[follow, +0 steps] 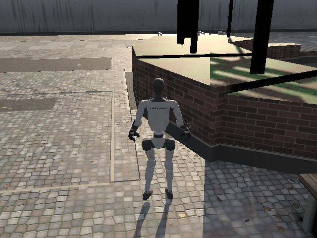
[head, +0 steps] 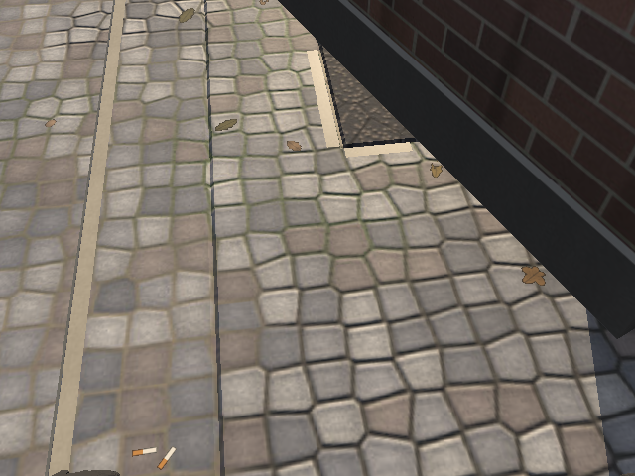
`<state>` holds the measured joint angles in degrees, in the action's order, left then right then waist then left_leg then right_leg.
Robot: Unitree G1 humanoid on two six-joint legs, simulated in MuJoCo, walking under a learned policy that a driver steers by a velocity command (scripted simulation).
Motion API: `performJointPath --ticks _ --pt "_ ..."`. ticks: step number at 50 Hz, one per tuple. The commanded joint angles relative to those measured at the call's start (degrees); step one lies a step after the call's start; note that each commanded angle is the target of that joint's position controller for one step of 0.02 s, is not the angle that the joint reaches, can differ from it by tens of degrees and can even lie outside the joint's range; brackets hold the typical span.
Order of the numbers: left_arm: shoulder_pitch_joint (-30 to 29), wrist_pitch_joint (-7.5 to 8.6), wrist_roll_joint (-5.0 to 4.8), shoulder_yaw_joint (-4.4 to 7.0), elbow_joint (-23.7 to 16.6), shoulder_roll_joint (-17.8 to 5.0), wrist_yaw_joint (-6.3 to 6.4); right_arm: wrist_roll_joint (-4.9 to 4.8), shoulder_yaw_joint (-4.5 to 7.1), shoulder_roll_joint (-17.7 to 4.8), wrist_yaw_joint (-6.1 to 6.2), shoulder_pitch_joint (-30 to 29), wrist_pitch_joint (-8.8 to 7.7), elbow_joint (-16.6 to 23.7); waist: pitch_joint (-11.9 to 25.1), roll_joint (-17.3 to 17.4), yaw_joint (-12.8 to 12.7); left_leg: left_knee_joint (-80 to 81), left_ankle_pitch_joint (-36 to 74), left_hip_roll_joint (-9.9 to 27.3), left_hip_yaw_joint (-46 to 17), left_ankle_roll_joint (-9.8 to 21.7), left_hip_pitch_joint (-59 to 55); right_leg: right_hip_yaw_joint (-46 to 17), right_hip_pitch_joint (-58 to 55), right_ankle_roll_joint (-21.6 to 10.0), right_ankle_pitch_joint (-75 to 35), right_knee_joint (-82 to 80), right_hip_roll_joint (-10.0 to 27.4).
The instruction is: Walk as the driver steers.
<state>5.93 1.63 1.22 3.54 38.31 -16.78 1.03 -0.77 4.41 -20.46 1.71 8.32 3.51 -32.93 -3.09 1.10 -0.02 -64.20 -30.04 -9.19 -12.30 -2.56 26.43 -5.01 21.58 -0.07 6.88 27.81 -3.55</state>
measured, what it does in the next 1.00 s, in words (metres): steps on the spot: left foot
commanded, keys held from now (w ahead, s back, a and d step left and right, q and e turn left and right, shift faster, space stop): shift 0.98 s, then w+shift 0.02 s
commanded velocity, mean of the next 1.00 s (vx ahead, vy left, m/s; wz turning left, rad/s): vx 0.01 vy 0.00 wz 0.14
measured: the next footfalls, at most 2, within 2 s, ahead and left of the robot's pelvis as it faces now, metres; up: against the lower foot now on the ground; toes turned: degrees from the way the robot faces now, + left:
left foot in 0.28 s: +0.03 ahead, +0.12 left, +0.00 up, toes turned +1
right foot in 1.28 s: +0.23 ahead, -0.14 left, +0.00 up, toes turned +2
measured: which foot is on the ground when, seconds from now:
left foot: up 0.00-0.26, down 0.28-1.00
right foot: down 0.00-1.00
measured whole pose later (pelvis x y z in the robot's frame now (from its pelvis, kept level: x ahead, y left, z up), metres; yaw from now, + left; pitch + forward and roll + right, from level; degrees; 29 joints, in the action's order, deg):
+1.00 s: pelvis +0.05 +0.02 +0.01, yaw +5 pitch -1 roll +0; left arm 8.9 -0.8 0.1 1.9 55.2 -14.4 2.2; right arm 0.3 1.1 -13.6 1.1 14.7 -0.2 -51.8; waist -1.5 -0.4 -0.5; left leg -27.6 -19.5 -2.3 -3.0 1.5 7.0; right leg -2.1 13.9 2.2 13.2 28.1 1.3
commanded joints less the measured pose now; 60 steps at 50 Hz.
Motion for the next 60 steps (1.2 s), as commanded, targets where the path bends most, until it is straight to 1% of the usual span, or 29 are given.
performJointPath --ticks 1,3,6,9,11,13,14,15,16,17,18,19,20,22,23,25,27,31,39,49,50,51,52,53,54,55,57,59,60 --pt "-2.16 -0.59 -0.33 1.04 -4.67 -6.90 0.53 -0.01 1.50 -5.46 0.13 4.20 0.23 1.56 6.05 -5.19 1.24 -8.82 3.67 4.78 4.08 -2.36 5.71 -15.60 -9.16 -10.68 -7.69 -9.17 15.08" --pt "-0.57 -1.19 -0.03 1.00 -3.64 -6.84 0.51 -0.15 0.42 -2.79 0.01 3.31 -0.30 1.65 7.01 -7.63 0.46 -2.42 4.40 5.13 6.84 -2.46 3.94 -11.21 -10.36 -10.65 -8.16 -9.90 12.63" --pt "0.83 -1.62 -0.38 1.17 -2.68 -7.39 0.33 0.18 -0.30 -1.93 -0.01 2.22 -0.78 1.12 9.08 -10.55 -0.73 8.20 3.46 7.06 7.94 -2.34 -0.01 -10.45 -13.10 -12.14 -6.38 -9.87 13.88" --pt "1.74 -2.02 -0.94 1.39 -1.65 -8.32 0.07 0.23 -0.72 -1.85 -0.44 1.65 -1.00 0.09 9.12 -12.61 -1.76 19.17 5.22 8.17 9.59 -1.12 -5.64 -10.70 -12.49 -12.69 -3.10 -10.21 15.21" --pt "2.65 -2.35 -1.41 1.18 -0.82 -8.24 0.04 0.21 -0.67 -1.80 -0.85 2.91 -1.10 -1.20 8.87 -12.74 -1.41 27.69 8.88 7.96 10.58 0.18 -9.39 -10.85 -11.96 -12.21 -2.01 -9.12 15.50" --pt "4.28 -2.50 -2.26 0.85 0.42 -7.70 0.12 0.54 -0.74 -1.04 -1.35 5.62 -1.33 -3.17 8.10 -11.45 0.20 41.01 17.10 6.98 11.87 3.11 -17.04 -8.95 -7.87 -9.53 -1.31 -7.25 14.07" --pt "6.49 -2.08 -2.16 0.52 1.35 -6.77 -0.02 1.26 -0.65 -2.58 -1.34 5.30 -1.42 -2.77 8.41 -8.56 -0.19 42.65 20.94 10.32 7.74 5.32 -22.18 -7.06 -3.33 -6.10 0.96 -5.14 12.78" --pt "7.49 -1.20 -0.33 -0.50 0.53 -3.34 -0.62 2.28 0.01 -6.77 -0.97 5.76 -1.26 -2.27 10.54 4.36 -1.99 42.96 30.14 20.87 -3.56 9.19 -26.50 0.06 2.09 -1.70 9.44 4.49 7.06" --pt "3.45 -0.63 -0.12 -0.70 -1.12 -2.40 -0.51 3.15 -0.56 -4.49 -1.46 2.89 -1.65 -3.03 7.68 11.83 -1.29 45.63 24.45 25.56 -7.99 14.63 -14.63 3.52 0.78 0.90 16.78 2.83 4.43" --pt "1.57 -0.57 0.02 -0.25 -0.49 -4.51 -0.34 3.33 -1.56 -1.28 -1.59 -1.00 -2.40 -1.82 4.78 8.21 -1.08 46.92 19.10 22.31 -5.56 13.76 -11.40 2.55 -3.23 2.04 13.71 4.34 5.29" --pt "1.24 -0.59 0.15 -0.37 0.10 -3.53 -0.43 3.17 -2.01 0.26 -1.56 -1.28 -3.09 -2.77 4.56 7.62 -1.47 45.86 16.25 19.23 -2.82 11.05 -11.16 2.74 -5.15 2.31 8.33 1.73 4.91" --pt "1.49 -0.88 0.47 -0.45 0.94 -3.21 -0.25 2.65 -1.83 -0.62 -1.61 -0.10 -3.66 -3.44 4.11 7.28 -1.04 45.08 15.37 17.07 -0.79 9.15 -11.05 2.68 -7.00 2.80 3.95 -0.12 4.90" --pt "2.13 -1.14 0.72 -0.33 1.16 -3.95 -0.19 2.28 -1.74 -1.10 -1.64 0.57 -4.11 -4.24 3.32 7.30 -0.95 44.98 15.64 16.54 -0.60 8.21 -10.23 1.88 -8.38 3.02 0.92 -1.37 5.47" --pt "3.72 -1.22 0.18 -0.54 1.98 -4.04 -0.33 2.44 -2.32 0.13 -1.63 2.22 -4.32 -5.29 2.71 6.17 -1.50 45.20 12.72 14.86 0.53 6.75 -8.24 1.54 -11.16 2.58 -0.63 -2.49 6.18" --pt "4.00 -1.19 -0.13 -0.27 2.76 -4.98 -0.35 2.40 -2.54 0.68 -1.64 3.28 -4.24 -5.53 1.86 3.64 -0.99 45.48 10.92 14.04 1.15 6.28 -7.82 1.54 -10.96 1.99 0.61 -2.31 6.05" --pt "3.47 -1.01 -0.09 -0.35 3.64 -4.37 -0.29 2.13 -2.43 0.04 -1.53 3.67 -4.37 -6.31 0.96 1.79 -1.03 44.47 12.20 13.33 1.87 6.05 -8.26 1.34 -10.79 1.58 -0.27 -2.69 6.07" --pt "3.55 -0.73 -0.07 -0.41 4.53 -4.21 -0.13 1.83 -2.29 -0.33 -1.23 3.99 -4.43 -6.84 1.84 0.63 -0.97 43.44 16.80 13.00 2.44 6.10 -9.59 1.09 -11.29 1.69 -2.55 -2.83 6.33" --pt "3.64 -0.57 -0.49 -0.45 6.32 -4.23 0.23 1.58 -2.28 0.34 -1.04 4.92 -4.35 -8.19 3.98 -1.01 -0.68 41.85 23.35 12.08 3.82 5.91 -12.20 1.21 -12.36 1.64 -5.33 -2.18 6.47" --pt "3.16 -1.21 -0.86 -0.43 9.94 -4.42 0.96 1.28 -1.97 0.72 -0.89 6.21 -4.15 -11.79 4.84 -0.88 -0.59 40.98 29.25 10.98 5.48 5.33 -13.72 1.50 -13.69 1.05 -7.93 -1.09 6.45" --pt "2.60 -1.95 -1.06 -0.35 14.94 -4.10 1.47 1.13 -1.96 0.60 -0.36 7.77 -4.27 -17.11 3.43 -0.60 -0.60 41.75 28.69 10.38 6.53 4.65 -13.82 1.99 -14.19 0.65 -7.31 -1.50 5.94" --pt "4.06 -2.09 -1.24 -0.43 16.13 -3.46 1.45 0.83 -1.68 0.08 -0.19 10.04 -4.09 -18.42 5.68 0.66 -0.18 43.34 15.75 9.98 6.42 5.66 -15.14 4.74 -14.08 0.56 4.44 0.40 3.59" --pt "3.30 -2.06 -1.93 -0.20 16.26 -3.64 1.28 0.19 -0.89 -2.13 -0.09 11.27 -3.86 -18.70 3.24 3.01 0.97 46.27 -4.86 11.65 2.64 8.32 -14.64 7.36 -8.87 0.38 18.75 4.63 1.15" --pt "-1.09 -1.41 -2.32 -0.17 14.38 -3.88 0.90 -0.23 -0.11 -4.69 -0.06 13.26 -4.10 -18.65 -1.74 6.41 3.14 52.14 -20.74 17.44 -6.37 12.01 -14.76 8.06 0.94 0.15 23.88 9.95 0.68" --pt "-5.99 -0.07 -3.28 -0.64 11.58 -2.91 0.28 -0.64 0.75 -7.46 0.00 13.11 -5.05 -18.34 -7.17 11.06 4.37 58.84 -26.39 25.52 -17.46 16.42 -14.58 6.95 9.09 -0.85 19.84 16.89 2.88" --pt "-8.67 1.38 -3.97 -0.48 9.96 -3.79 -0.17 -0.26 0.58 -6.55 0.09 12.72 -6.37 -18.02 -10.61 10.33 4.86 61.36 -21.39 29.44 -22.78 18.87 -16.39 2.93 16.55 -2.06 20.06 22.25 6.40" --pt "-7.74 2.79 -4.13 -0.21 9.88 -4.28 -0.73 -0.01 0.12 -4.45 0.04 12.04 -7.52 -17.80 -10.92 8.01 3.84 60.57 -14.79 30.12 -22.10 18.85 -21.95 1.18 22.88 -2.90 18.65 24.55 8.69" --pt "-5.82 4.78 -3.63 -0.33 10.38 -3.80 -1.91 -0.63 0.00 -2.90 -0.46 11.26 -8.23 -17.13 -6.53 4.97 3.09 58.02 -3.33 27.70 -14.06 15.75 -28.70 1.59 23.66 -3.52 15.05 18.95 10.90" --pt "-4.86 5.31 -2.70 -0.56 11.32 -2.73 -2.72 -0.72 0.35 -3.91 -0.80 11.79 -7.69 -17.06 -2.41 5.19 3.02 56.34 4.05 22.15 -4.64 13.41 -24.96 6.22 11.25 -2.18 12.54 10.75 7.98" --pt "-3.43 5.13 -2.40 -0.77 12.09 -2.02 -3.05 -0.56 0.37 -4.20 -0.92 11.63 -7.19 -17.19 -2.21 5.72 2.18 54.67 8.47 19.88 -0.66 12.86 -20.32 8.80 3.79 -1.05 10.11 7.42 5.88"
